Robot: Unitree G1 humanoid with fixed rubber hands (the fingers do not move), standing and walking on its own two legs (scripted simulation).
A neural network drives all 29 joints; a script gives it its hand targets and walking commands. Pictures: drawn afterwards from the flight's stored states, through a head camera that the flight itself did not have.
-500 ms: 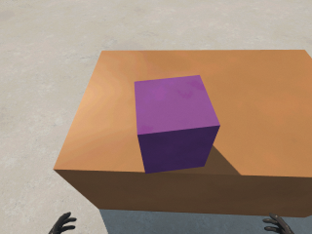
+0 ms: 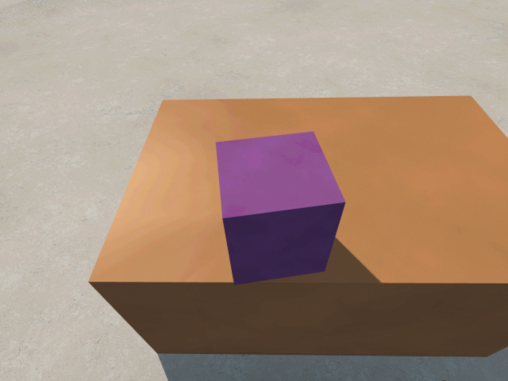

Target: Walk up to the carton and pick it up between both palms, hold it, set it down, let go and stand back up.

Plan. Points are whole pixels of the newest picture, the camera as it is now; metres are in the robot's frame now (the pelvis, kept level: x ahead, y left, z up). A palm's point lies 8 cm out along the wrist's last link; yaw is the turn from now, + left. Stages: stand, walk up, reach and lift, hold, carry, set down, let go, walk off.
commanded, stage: walk up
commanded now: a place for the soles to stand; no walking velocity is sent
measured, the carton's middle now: (272, 210) +0.47 +0.00 -0.05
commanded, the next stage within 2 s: reach and lift in 1.00 s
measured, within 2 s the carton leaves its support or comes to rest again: neither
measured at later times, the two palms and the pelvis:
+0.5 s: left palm out of the picture +0.09 +0.29 -0.11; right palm out of the picture +0.08 -0.31 -0.12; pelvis +0.00 +0.00 +0.00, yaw -1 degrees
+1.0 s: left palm out of the picture +0.11 +0.29 -0.11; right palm out of the picture +0.07 -0.32 -0.12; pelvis +0.01 -0.01 -0.01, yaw -2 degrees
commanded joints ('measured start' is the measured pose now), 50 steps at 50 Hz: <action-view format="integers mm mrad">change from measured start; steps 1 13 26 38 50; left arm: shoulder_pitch -49 -30 -34 -48 -21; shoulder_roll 208 222 223 217 218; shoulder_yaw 33 36 24 33 30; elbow -70 -85 -105 -113 -113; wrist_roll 0 8 -1 7 7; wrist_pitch -19 -17 -10 0 10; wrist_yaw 4 5 7 -5 0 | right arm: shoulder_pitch -44 -4 -10 44 37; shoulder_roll -238 -206 -220 -257 -247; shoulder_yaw -45 -43 -44 -55 -57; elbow -66 -99 -124 -136 -162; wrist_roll -5 -15 -19 -12 -20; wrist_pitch -21 -16 -12 -15 -7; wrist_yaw -10 -5 2 -4 0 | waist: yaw -11 -8 -7 -19 -33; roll -11 -53 1 10 14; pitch -87 -74 -23 -63 -60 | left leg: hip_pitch -27 -80 -75 -42 -40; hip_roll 141 127 139 148 170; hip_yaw -94 -86 -80 -66 -55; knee -80 -63 -74 -38 -21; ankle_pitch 19 -15 -31 85 99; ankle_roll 35 32 34 33 43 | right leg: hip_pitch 18 33 -9 31 27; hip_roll -122 -121 -126 -97 -87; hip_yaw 113 117 148 107 89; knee -64 -56 -72 8 33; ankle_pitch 65 64 16 156 168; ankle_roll -44 -53 -45 -62 -57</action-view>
